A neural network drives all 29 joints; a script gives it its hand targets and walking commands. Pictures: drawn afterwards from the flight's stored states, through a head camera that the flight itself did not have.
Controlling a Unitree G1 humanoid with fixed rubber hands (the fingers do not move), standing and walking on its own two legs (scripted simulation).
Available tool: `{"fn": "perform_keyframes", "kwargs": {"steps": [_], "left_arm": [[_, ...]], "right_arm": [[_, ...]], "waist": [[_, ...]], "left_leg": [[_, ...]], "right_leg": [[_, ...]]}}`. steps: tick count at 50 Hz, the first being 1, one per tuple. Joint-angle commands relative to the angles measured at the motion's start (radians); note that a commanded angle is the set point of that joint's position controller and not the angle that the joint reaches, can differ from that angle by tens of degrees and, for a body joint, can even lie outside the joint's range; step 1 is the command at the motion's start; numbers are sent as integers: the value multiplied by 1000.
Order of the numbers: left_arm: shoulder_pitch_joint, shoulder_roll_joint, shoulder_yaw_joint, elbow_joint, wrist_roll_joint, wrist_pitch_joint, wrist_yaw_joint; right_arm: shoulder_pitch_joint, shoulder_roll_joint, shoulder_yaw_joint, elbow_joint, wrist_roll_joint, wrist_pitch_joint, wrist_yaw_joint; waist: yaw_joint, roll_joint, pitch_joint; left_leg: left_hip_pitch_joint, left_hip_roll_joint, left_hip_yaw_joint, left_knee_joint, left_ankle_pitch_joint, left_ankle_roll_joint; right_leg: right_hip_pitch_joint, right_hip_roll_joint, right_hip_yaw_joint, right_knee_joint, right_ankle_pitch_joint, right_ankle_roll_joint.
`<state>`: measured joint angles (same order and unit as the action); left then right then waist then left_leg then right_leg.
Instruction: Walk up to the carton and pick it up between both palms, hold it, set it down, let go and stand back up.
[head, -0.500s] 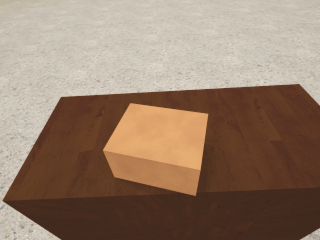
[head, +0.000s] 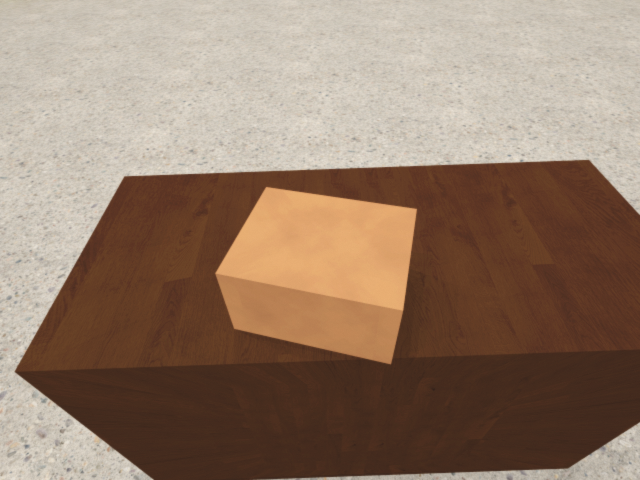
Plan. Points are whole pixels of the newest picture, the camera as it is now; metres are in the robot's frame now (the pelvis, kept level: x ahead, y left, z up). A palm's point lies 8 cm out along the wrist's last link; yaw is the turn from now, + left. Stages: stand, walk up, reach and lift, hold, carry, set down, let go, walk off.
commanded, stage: stand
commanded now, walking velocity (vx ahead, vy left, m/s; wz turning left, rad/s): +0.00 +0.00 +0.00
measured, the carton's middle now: (324, 269) +0.45 +0.00 -0.01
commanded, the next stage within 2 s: none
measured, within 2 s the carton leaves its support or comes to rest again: neither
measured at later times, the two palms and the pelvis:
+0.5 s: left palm out of the picture +0.01 +0.26 -0.12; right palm out of the picture +0.00 -0.24 -0.14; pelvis +0.00 +0.01 +0.00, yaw +0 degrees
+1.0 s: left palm out of the picture +0.04 +0.25 -0.13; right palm out of the picture +0.03 -0.23 -0.14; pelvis +0.03 +0.01 +0.00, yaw +0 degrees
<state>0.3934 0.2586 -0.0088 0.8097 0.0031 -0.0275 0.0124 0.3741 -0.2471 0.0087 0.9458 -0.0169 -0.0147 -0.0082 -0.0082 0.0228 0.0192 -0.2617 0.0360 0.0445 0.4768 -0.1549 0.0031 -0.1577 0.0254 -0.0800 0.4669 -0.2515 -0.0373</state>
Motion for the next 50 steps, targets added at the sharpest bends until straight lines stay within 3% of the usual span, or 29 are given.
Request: {"fn": "perform_keyframes", "kwargs": {"steps": [1, 12, 38, 50], "left_arm": [[40, 134, 36, -39, -1, -12, 6], [60, 121, 36, 11, -2, -6, 10], [57, 78, 22, 87, -7, -6, 23], [38, 66, 20, 117, -10, -5, 28]], "right_arm": [[45, -125, -30, -34, 0, -10, -4], [62, -114, -36, -8, 1, -3, -9], [40, -69, -22, 37, 8, -6, -25], [23, -59, -14, 66, 10, -5, -31]], "waist": [[4, -4, 121], [4, 4, 121], [1, -9, 79], [4, -16, 85]], "left_leg": [[-4, 73, -137, -122, -185, 11], [-42, 78, -159, -146, -255, 13], [33, 82, -137, -115, -8, 16], [51, 83, -128, -114, 46, 13]], "right_leg": [[-175, -121, 180, -186, -234, 10], [-187, -114, 175, -157, -252, 10], [-109, -137, 164, -155, -22, 18], [-79, -140, 156, -166, 27, 18]]}}
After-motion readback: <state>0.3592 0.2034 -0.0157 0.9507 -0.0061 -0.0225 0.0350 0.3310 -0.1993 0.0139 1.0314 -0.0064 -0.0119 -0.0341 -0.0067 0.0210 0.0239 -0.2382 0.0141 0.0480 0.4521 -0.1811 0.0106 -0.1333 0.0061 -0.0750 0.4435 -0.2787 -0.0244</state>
